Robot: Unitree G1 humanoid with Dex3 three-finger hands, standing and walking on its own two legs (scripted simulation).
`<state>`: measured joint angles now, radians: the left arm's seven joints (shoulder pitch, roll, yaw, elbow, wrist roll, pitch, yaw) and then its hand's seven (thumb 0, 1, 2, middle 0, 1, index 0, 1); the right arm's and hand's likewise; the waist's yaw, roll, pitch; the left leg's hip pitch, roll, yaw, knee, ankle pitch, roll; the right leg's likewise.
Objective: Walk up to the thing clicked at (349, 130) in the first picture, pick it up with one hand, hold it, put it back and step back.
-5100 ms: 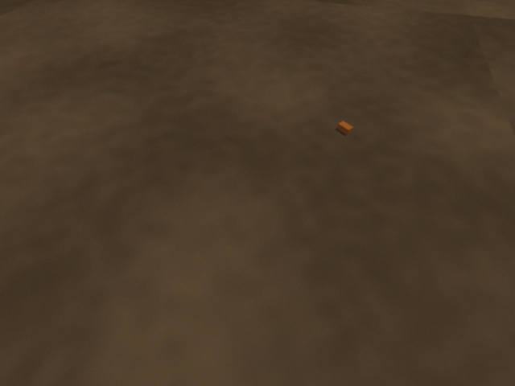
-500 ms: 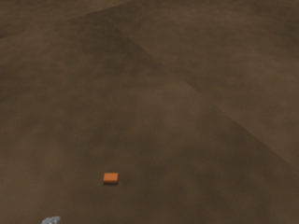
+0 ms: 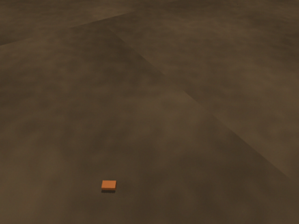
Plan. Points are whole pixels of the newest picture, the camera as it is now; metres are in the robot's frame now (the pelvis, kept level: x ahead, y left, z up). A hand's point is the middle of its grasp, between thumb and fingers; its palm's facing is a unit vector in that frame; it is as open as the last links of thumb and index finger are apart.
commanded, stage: walk up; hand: left
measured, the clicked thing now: (109, 185) +0.50 +0.28 -0.75
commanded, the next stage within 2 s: stand in 0.56 s
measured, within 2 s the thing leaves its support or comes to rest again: neither
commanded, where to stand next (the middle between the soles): +0.07 -0.02 m, yaw +0 degrees
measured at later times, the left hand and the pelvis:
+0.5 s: hand out of the picture +0.10 +0.26 -0.15, palm faces +0.01 -0.95 -0.31, open 7.4 cm; pelvis +0.01 +0.01 +0.01, yaw +0 degrees
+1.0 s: hand out of the picture +0.11 +0.27 -0.14, palm faces +0.00 -0.94 -0.35, open 7.4 cm; pelvis +0.03 +0.01 +0.01, yaw +1 degrees
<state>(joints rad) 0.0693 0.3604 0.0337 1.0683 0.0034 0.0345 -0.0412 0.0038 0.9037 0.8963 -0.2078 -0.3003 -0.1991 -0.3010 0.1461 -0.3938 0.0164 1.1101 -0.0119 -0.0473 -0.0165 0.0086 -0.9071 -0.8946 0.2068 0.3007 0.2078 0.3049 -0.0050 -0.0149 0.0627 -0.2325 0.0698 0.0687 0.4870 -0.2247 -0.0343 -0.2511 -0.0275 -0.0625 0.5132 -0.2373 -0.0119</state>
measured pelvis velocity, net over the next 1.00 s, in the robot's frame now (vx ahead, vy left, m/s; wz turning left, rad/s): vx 0.03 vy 0.01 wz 0.01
